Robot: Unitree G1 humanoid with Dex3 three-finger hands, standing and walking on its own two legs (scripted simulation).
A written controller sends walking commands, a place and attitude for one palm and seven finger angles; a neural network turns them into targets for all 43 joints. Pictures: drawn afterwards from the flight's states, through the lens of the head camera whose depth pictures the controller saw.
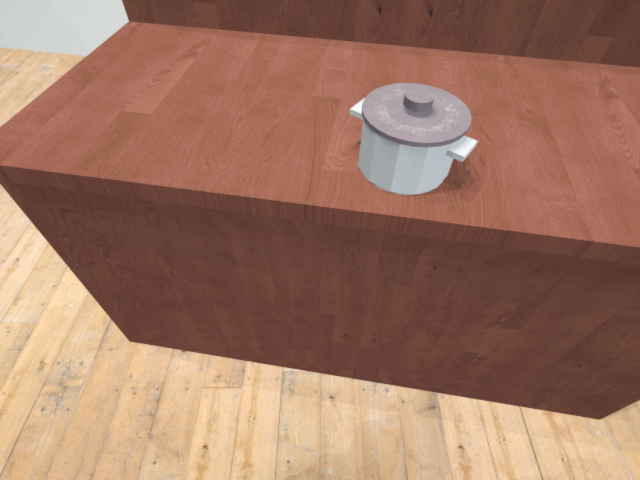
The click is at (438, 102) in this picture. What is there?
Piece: lid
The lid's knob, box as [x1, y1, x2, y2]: [403, 88, 433, 111]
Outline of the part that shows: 405,92 403,104 407,108 414,111 425,111 431,107 433,94 430,91 423,88 411,88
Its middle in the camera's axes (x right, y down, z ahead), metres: +0.15 -0.22 +0.61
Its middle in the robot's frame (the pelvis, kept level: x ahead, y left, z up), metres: +0.63 -0.11 +0.15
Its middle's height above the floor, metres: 0.93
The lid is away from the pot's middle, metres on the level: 0.00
